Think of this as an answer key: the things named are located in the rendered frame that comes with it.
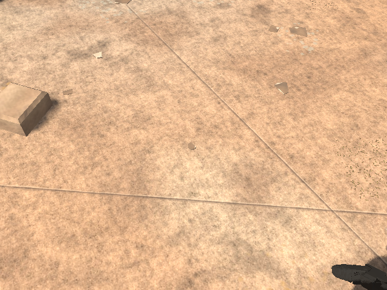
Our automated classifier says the robot right hand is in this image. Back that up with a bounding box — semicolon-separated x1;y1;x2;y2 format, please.
331;264;387;290

